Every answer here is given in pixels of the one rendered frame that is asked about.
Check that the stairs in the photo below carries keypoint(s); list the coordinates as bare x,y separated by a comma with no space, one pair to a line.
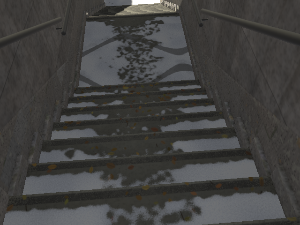
129,10
147,153

